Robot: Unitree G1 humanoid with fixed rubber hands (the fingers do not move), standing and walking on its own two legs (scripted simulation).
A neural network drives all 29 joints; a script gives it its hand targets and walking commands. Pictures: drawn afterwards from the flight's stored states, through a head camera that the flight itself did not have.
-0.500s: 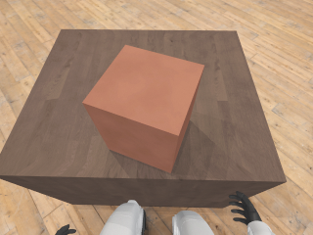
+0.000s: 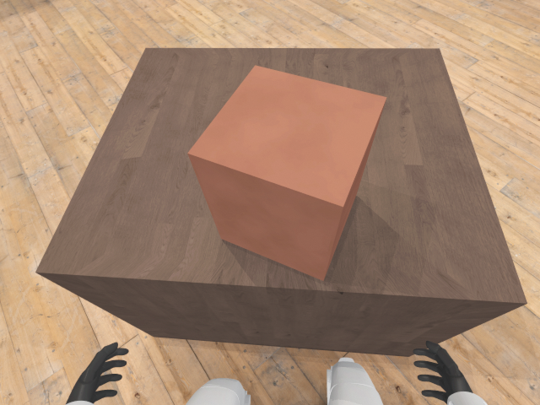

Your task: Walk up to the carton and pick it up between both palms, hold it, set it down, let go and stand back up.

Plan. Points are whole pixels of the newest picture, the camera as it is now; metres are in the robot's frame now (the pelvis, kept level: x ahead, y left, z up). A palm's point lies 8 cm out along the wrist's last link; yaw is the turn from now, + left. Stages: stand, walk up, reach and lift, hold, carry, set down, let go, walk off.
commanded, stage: walk up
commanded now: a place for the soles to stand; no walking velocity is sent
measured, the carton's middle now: (291, 178) +0.44 +0.00 +0.02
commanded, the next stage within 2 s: none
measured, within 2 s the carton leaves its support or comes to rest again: neither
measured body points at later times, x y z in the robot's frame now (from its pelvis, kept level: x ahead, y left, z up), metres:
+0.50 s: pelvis -0.01 +0.02 +0.02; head -0.03 +0.02 +0.47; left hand +0.11 +0.28 -0.07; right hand +0.12 -0.25 -0.07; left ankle -0.03 +0.14 -0.70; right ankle +0.05 -0.13 -0.70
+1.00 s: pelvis -0.04 -0.02 +0.00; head -0.01 -0.02 +0.45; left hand +0.13 +0.25 -0.08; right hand +0.08 -0.32 -0.09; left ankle -0.03 +0.14 -0.70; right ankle +0.05 -0.13 -0.70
